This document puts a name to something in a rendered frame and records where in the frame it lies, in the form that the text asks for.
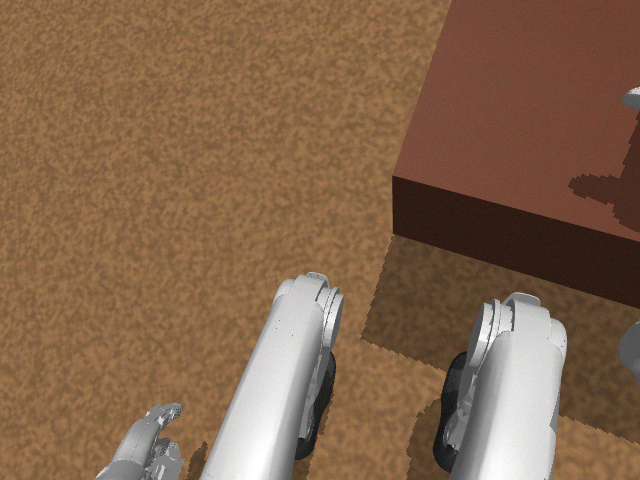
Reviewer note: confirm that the right robot foot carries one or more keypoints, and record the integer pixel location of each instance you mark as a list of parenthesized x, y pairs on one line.
[(444, 454)]

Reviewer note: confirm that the left robot hand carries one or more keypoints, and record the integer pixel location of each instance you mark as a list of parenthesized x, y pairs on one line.
[(141, 444)]

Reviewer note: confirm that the left robot foot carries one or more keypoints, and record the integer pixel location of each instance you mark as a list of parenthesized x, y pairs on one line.
[(305, 446)]

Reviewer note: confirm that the right robot hand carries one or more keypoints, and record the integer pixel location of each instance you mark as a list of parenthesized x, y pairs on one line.
[(632, 98)]

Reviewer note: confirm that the left robot arm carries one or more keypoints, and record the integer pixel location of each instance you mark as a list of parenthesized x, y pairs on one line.
[(122, 470)]

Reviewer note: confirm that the right robot arm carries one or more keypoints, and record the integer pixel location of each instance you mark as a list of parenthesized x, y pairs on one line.
[(629, 350)]

